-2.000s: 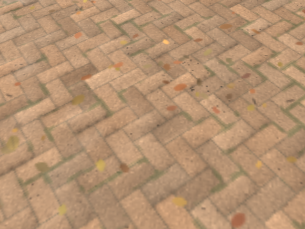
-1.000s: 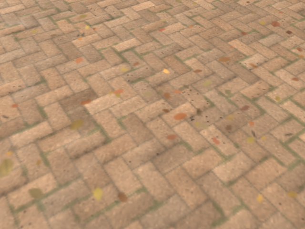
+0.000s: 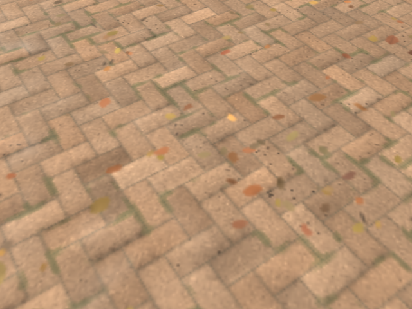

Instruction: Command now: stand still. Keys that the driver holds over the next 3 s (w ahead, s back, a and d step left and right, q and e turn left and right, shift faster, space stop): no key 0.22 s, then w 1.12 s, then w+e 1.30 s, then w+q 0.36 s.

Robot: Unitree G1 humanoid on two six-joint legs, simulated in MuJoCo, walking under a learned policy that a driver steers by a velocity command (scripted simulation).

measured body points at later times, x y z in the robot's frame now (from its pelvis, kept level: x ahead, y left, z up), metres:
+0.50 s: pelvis +0.05 +0.01 -0.01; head +0.05 +0.02 +0.44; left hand +0.06 +0.28 -0.16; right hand +0.07 -0.24 -0.15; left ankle +0.00 +0.12 -0.73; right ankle +0.03 -0.10 -0.74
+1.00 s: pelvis +0.28 -0.01 -0.02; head +0.32 -0.01 +0.43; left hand +0.51 +0.23 -0.12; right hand +0.20 -0.26 -0.16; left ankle +0.05 +0.12 -0.68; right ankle +0.40 -0.10 -0.74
